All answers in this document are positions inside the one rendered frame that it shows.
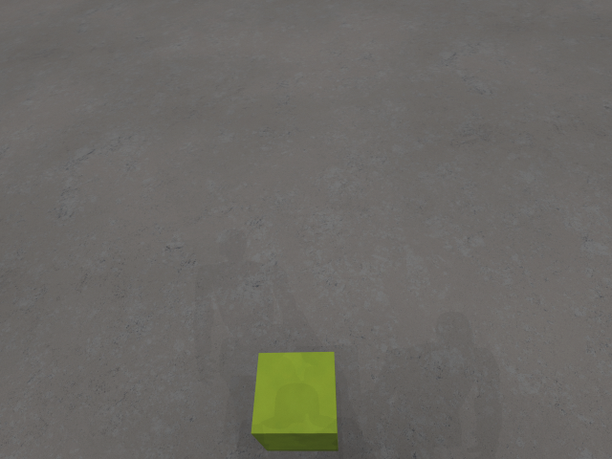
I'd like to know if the carton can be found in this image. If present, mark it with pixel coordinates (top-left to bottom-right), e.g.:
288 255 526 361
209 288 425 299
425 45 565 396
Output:
251 352 339 451

